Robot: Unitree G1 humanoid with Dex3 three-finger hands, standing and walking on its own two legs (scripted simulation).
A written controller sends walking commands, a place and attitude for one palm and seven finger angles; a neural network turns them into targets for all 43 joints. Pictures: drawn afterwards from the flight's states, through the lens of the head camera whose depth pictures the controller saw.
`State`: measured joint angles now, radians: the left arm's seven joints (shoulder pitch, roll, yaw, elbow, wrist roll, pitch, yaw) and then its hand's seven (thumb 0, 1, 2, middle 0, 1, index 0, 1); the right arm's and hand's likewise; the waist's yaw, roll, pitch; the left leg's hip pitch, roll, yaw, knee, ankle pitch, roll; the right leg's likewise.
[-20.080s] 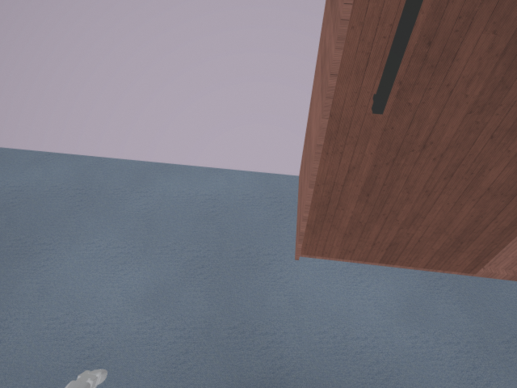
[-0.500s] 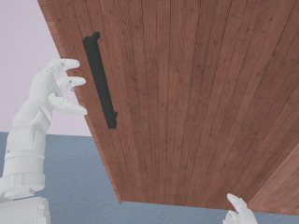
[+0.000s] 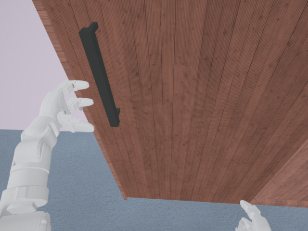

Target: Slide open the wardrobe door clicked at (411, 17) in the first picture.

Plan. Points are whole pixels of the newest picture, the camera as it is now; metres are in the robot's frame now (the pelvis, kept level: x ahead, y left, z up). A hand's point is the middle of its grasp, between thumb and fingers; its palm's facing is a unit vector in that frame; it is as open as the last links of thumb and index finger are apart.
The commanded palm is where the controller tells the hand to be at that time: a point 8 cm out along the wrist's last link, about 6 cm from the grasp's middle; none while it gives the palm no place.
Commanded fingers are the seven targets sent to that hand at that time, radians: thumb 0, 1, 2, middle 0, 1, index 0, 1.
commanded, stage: feel for the door with the fingertips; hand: left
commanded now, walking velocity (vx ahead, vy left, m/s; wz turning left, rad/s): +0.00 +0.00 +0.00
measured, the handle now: (106, 82) +0.44 +0.14 +0.19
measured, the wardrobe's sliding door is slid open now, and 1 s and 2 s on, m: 0.00 0.00 0.00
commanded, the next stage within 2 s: slide the fingers in behind the handle in 0.22 s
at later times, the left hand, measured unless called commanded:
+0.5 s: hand (89, 99) +0.38 +0.18 +0.19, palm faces +0.04 -1.00 -0.02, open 14.0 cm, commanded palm +0.35 +0.23 +0.20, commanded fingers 0.00 -0.50 0.30 -0.30 -1.20 -0.30 -1.20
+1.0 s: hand (96, 91) +0.38 +0.15 +0.21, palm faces +0.02 -1.00 -0.03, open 14.0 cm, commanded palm +0.35 +0.20 +0.20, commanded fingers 0.00 -0.50 0.30 -0.30 -1.20 -0.30 -1.20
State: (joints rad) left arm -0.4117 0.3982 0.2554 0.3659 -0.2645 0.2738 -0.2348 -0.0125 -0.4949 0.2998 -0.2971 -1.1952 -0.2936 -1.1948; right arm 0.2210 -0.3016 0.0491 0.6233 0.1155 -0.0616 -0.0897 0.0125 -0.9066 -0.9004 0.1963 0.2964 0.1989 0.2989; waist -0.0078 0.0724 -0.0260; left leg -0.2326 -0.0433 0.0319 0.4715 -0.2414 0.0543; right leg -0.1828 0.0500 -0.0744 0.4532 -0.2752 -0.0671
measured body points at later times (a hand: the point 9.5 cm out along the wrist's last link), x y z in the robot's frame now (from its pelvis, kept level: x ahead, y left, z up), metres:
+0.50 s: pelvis +0.01 +0.00 +0.00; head +0.00 -0.02 +0.45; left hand +0.37 +0.23 +0.19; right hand +0.18 -0.24 -0.09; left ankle +0.01 +0.09 -0.74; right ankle -0.02 -0.07 -0.74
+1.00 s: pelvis +0.01 +0.00 +0.00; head -0.01 -0.02 +0.45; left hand +0.37 +0.21 +0.21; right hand +0.19 -0.23 -0.09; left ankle +0.01 +0.09 -0.74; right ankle -0.02 -0.07 -0.74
